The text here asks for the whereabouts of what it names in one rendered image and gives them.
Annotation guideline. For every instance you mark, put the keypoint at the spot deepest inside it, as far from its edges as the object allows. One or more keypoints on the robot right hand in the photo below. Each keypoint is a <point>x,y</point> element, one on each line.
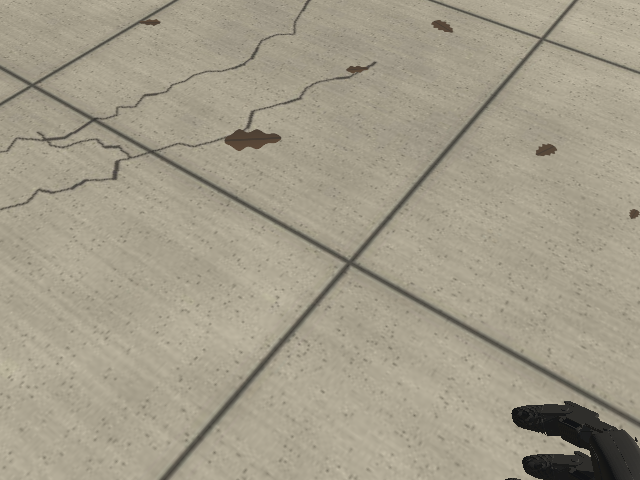
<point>614,453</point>

